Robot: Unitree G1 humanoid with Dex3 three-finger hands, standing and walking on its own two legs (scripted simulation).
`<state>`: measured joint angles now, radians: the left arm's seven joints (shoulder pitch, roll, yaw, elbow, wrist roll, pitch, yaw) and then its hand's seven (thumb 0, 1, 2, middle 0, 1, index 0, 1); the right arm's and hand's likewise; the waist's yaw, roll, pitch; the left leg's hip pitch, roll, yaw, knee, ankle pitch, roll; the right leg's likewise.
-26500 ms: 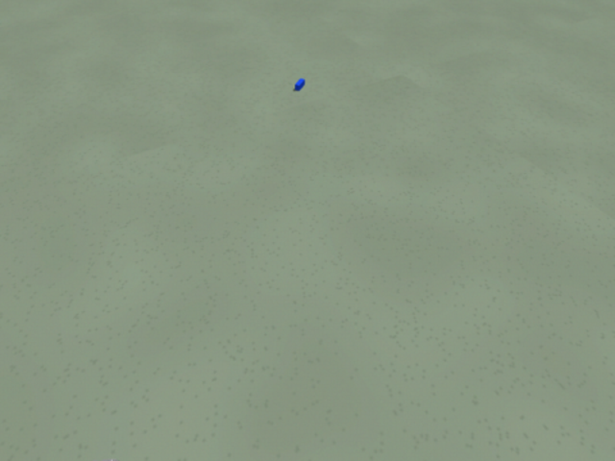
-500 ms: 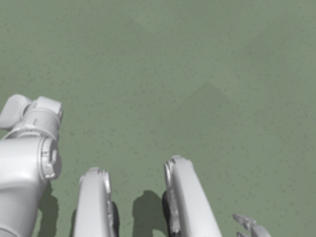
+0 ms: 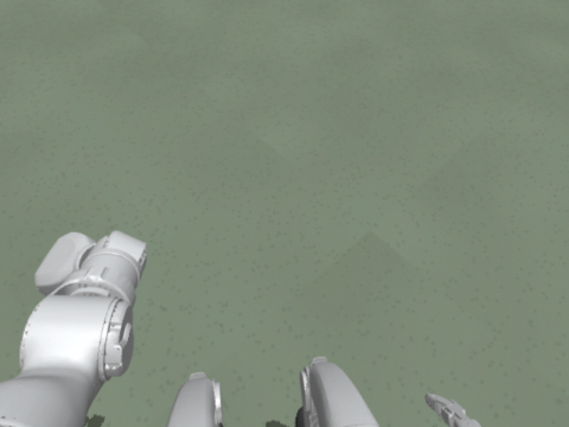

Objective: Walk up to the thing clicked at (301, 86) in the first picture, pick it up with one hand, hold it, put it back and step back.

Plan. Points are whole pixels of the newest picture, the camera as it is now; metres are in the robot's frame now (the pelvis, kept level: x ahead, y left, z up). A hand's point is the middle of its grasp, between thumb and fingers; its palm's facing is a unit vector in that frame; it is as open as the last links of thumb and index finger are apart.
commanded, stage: lift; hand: left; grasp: from above
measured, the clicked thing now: (96, 288) +0.37 +0.27 -0.09
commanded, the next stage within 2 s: hold in 0.40 s
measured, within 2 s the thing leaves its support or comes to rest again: neither
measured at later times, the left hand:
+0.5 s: hand (71, 255) +0.37 +0.25 +0.03, palm faces -0.12 -0.45 -0.88, open 6.8 cm
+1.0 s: hand (72, 231) +0.39 +0.25 +0.05, palm faces -0.10 -0.43 -0.90, open 6.9 cm
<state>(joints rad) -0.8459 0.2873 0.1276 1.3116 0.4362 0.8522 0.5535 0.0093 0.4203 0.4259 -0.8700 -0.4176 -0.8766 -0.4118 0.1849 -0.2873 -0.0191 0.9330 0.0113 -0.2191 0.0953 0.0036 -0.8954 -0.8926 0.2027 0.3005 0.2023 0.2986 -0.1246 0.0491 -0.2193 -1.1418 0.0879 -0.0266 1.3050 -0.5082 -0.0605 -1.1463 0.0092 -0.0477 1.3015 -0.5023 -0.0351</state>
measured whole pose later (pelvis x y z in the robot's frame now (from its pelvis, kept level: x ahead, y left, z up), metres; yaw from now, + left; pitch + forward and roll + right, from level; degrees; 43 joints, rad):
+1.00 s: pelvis +0.07 +0.01 +0.09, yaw +1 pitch +11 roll +0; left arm -0.74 0.16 0.06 1.17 0.39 0.94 0.59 0.01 0.43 0.41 -0.85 -0.45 -0.86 -0.45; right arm 0.19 -0.28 -0.03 0.88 -0.01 -0.11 0.13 0.01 -0.90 -0.89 0.20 0.30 0.20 0.30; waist -0.05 0.04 -0.14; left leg -0.58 0.05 0.02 0.80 -0.40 -0.04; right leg -0.59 -0.01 -0.02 0.82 -0.41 -0.01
